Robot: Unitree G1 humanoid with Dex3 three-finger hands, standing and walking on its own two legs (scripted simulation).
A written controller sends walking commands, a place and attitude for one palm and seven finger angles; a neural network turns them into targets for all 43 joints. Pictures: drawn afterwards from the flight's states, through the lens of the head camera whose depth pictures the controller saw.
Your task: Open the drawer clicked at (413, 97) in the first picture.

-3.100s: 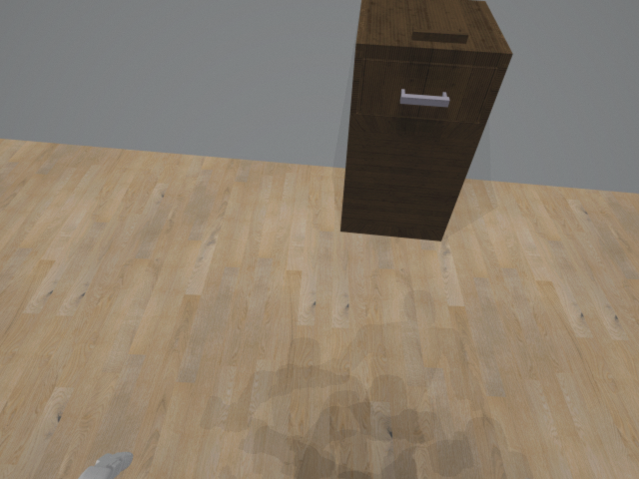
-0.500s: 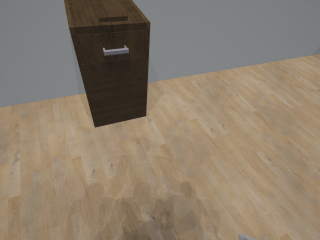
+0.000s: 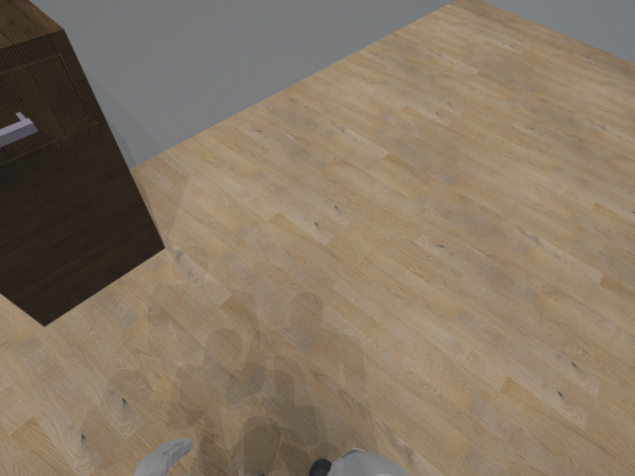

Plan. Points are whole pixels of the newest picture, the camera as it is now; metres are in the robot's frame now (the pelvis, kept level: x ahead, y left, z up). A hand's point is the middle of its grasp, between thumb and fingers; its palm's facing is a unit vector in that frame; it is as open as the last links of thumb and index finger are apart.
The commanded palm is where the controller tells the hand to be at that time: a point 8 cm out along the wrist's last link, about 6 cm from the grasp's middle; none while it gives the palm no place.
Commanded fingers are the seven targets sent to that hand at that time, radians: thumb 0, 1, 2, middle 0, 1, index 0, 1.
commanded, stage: walk to a spot facing it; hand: left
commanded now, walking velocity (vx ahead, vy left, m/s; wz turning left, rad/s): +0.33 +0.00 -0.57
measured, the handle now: out of the picture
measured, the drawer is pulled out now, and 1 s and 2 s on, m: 0.00 0.00 0.00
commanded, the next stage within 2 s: turn to face it in 0.76 s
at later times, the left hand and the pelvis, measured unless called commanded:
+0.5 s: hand (164, 408) +0.22 +0.22 -0.14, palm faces -0.11 -0.96 -0.24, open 7.4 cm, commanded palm none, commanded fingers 0.00 0.90 0.90 -0.20 -0.30 -0.20 -0.30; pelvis +0.23 +0.02 +0.02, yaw -15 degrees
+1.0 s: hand (259, 230) +0.54 +0.11 -0.13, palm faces -0.52 -0.82 -0.26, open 7.4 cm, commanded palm none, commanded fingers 0.00 0.90 0.90 -0.20 -0.30 -0.20 -0.30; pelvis +0.34 +0.00 +0.02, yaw -31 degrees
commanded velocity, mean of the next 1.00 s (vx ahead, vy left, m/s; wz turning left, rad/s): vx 0.13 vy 0.00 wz -0.35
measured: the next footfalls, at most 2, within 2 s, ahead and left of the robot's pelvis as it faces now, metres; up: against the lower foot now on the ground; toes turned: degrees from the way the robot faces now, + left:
left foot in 0.54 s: +0.41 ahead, +0.11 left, +0.00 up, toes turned -10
right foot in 1.00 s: +0.34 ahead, -0.15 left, +0.00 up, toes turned -38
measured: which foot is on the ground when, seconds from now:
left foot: down 0.00-0.00, up 0.02-0.52, down 0.54-1.00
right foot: down 0.00-0.54, up 0.56-0.98, down 1.00-1.00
